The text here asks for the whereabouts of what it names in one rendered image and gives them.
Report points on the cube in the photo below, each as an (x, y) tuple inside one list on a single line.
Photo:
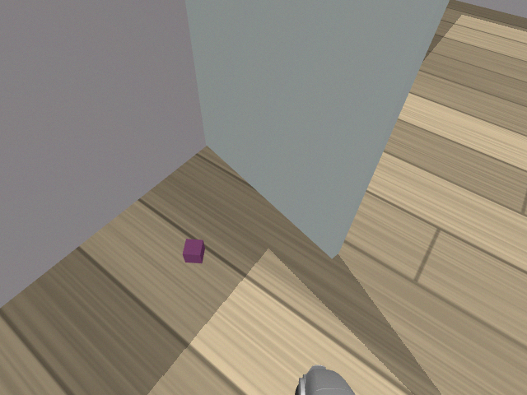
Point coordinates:
[(193, 251)]

